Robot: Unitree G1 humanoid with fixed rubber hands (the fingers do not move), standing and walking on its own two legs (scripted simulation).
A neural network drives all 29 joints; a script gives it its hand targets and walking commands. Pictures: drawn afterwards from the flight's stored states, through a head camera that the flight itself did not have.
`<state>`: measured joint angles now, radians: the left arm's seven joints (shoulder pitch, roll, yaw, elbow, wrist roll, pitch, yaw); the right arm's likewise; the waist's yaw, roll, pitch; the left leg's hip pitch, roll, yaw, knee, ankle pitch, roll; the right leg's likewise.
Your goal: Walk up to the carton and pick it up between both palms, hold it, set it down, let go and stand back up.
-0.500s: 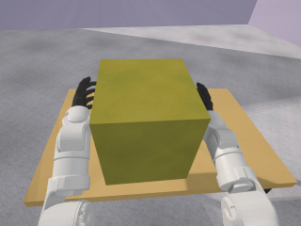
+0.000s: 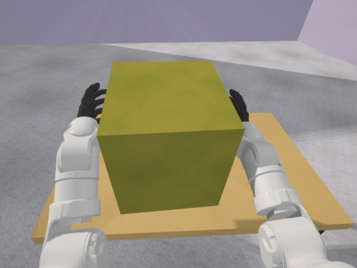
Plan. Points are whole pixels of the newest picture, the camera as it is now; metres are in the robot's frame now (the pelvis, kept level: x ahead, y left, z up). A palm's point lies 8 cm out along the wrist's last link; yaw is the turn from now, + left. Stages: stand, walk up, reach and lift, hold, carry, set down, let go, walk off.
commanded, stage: hold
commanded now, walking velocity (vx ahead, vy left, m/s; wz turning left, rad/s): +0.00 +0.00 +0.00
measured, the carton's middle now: (167, 135) +0.38 +0.00 +0.15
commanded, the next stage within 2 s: none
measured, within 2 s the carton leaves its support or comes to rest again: neither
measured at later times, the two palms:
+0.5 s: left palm (95, 121) +0.37 +0.16 +0.20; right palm (241, 124) +0.37 -0.17 +0.19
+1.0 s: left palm (95, 120) +0.38 +0.16 +0.20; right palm (240, 126) +0.37 -0.17 +0.19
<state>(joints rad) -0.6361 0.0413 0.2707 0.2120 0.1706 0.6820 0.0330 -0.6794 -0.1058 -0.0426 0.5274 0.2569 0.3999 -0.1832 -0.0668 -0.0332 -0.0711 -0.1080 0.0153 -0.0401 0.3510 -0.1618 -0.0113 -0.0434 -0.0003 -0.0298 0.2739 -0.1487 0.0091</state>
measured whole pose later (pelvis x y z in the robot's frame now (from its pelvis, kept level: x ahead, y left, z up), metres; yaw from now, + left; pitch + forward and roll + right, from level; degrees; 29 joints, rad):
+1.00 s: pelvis +0.00 +0.00 +0.00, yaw -1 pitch -3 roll -1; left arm -0.64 0.04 0.26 0.24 0.17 0.68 0.03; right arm -0.68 -0.13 -0.04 0.51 0.26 0.43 -0.19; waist -0.05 -0.01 -0.08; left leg -0.14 0.02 -0.03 0.35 -0.16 -0.01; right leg -0.09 0.01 0.00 0.27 -0.14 0.01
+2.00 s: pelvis +0.00 +0.00 +0.00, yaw +0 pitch -5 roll -1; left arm -0.65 0.03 0.28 0.23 0.20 0.71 0.02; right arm -0.71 -0.10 -0.06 0.57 0.25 0.42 -0.17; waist -0.08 -0.03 -0.06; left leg -0.10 0.01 -0.06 0.34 -0.15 -0.01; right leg -0.04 0.00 -0.02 0.26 -0.14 0.01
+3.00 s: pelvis +0.00 +0.00 +0.00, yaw -2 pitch -4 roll -1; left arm -0.59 0.02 0.27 0.16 0.18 0.70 0.04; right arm -0.67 -0.13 -0.02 0.47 0.29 0.44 -0.20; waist -0.05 -0.02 -0.07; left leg -0.10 0.02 -0.04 0.35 -0.17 -0.01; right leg -0.05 0.02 0.01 0.27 -0.14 0.00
